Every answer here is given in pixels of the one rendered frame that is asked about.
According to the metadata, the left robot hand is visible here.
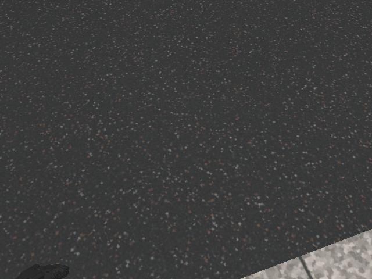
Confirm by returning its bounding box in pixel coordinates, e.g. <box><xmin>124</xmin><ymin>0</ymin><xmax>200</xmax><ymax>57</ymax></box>
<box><xmin>15</xmin><ymin>264</ymin><xmax>69</xmax><ymax>279</ymax></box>

